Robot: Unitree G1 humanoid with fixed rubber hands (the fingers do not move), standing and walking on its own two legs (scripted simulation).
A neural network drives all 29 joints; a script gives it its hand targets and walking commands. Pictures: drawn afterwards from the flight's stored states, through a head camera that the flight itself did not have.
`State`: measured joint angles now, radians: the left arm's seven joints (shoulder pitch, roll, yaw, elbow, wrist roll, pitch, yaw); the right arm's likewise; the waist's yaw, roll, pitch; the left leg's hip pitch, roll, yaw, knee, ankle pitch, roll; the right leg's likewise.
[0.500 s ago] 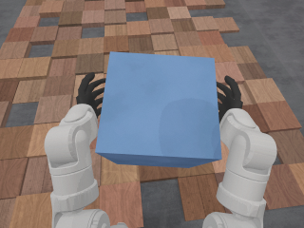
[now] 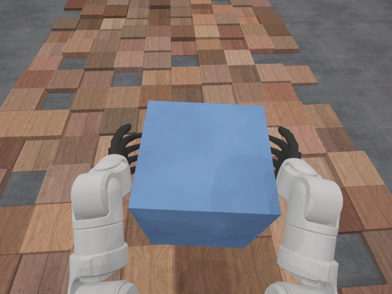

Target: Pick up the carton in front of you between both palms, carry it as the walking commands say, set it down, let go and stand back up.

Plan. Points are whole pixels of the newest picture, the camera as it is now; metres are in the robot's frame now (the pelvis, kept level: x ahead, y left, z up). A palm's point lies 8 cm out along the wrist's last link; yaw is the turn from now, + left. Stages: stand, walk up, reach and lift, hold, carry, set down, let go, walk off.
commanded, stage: carry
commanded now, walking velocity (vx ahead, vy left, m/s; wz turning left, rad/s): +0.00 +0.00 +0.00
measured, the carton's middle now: (201, 182) +0.35 +0.01 +0.04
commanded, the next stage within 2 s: none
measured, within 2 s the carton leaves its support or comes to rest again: neither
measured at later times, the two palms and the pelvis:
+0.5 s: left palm (85, 178) +0.31 +0.22 +0.09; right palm (256, 181) +0.32 -0.08 +0.11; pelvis -0.01 +0.05 -0.02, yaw +3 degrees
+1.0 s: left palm (69, 157) +0.32 +0.24 +0.13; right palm (246, 166) +0.33 -0.06 +0.13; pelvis +0.01 +0.08 +0.01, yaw +2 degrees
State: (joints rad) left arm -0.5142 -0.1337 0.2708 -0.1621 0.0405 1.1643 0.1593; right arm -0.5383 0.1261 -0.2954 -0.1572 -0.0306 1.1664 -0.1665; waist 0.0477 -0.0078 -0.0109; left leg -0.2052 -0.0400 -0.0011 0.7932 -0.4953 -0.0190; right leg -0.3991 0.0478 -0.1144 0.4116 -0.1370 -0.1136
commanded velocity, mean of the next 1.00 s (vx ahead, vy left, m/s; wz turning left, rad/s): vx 0.00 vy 0.00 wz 0.00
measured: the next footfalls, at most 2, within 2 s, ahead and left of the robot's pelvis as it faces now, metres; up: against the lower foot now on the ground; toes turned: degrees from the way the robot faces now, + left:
left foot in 0.78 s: -0.08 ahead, +0.17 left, +0.06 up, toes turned +9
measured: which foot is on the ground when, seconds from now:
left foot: down 0.00-0.66, up 0.68-0.76, down 0.78-1.00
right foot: down 0.00-1.00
